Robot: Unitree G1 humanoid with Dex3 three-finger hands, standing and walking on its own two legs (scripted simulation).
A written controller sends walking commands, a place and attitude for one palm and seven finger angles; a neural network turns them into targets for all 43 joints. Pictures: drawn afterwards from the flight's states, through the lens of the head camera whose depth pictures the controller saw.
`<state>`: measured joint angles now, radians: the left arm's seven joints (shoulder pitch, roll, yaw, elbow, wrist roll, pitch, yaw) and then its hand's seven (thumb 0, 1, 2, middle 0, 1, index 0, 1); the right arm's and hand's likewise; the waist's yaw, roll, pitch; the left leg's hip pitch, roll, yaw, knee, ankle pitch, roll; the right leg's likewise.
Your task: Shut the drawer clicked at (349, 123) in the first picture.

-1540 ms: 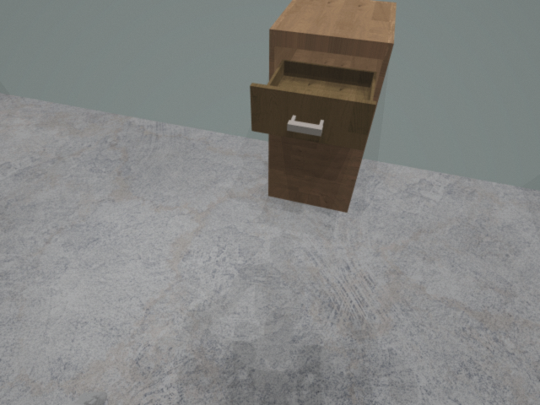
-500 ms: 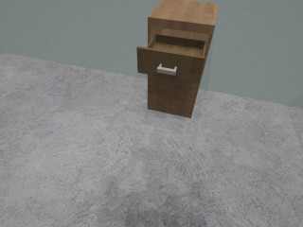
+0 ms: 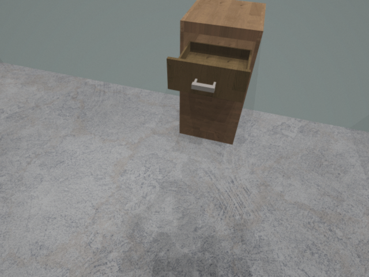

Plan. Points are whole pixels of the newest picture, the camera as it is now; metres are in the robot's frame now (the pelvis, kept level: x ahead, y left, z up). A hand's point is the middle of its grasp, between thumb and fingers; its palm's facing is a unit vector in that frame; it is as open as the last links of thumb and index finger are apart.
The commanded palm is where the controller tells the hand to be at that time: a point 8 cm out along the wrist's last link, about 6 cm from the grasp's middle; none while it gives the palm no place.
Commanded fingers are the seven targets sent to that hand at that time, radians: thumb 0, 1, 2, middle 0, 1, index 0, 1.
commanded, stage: walk to a spot facing it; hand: left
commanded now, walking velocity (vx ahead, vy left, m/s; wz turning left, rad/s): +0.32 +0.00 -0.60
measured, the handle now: (204, 84) +0.90 -0.03 -0.09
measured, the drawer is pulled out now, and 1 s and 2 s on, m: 0.29 0.29 0.29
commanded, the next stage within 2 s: take the last steps up to it in 0.64 s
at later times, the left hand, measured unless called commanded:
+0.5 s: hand out of the picture +0.10 +0.13 -0.17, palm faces -0.10 -0.97 -0.22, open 7.4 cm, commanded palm none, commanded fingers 0.00 0.90 0.90 -0.20 -0.30 -0.20 -0.30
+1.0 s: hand (154, 216) +0.33 +0.12 -0.20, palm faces -0.22 -0.96 -0.16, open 7.4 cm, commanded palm none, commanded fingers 0.00 0.90 0.90 -0.20 -0.30 -0.20 -0.30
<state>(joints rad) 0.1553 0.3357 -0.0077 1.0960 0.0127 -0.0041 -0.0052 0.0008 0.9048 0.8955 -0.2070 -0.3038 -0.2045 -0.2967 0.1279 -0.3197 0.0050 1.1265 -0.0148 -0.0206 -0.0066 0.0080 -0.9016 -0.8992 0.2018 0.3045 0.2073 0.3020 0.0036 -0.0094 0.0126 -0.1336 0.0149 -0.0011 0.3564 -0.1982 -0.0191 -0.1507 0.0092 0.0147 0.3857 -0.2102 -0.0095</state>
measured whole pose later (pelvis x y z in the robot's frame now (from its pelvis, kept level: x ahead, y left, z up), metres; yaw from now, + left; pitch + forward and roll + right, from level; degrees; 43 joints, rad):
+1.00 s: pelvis +0.31 -0.06 -0.02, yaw -18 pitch -2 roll +0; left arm 0.37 0.18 0.06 1.09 0.02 -0.03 0.01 0.00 0.91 0.90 -0.20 -0.30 -0.20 -0.30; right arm 0.20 -0.12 -0.04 1.01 -0.01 -0.09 -0.03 -0.01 -0.93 -0.90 0.20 0.30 0.21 0.30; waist 0.02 -0.06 0.04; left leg -0.31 -0.01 0.16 0.57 -0.24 0.09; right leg -0.39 -0.01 0.00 1.26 -0.37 -0.04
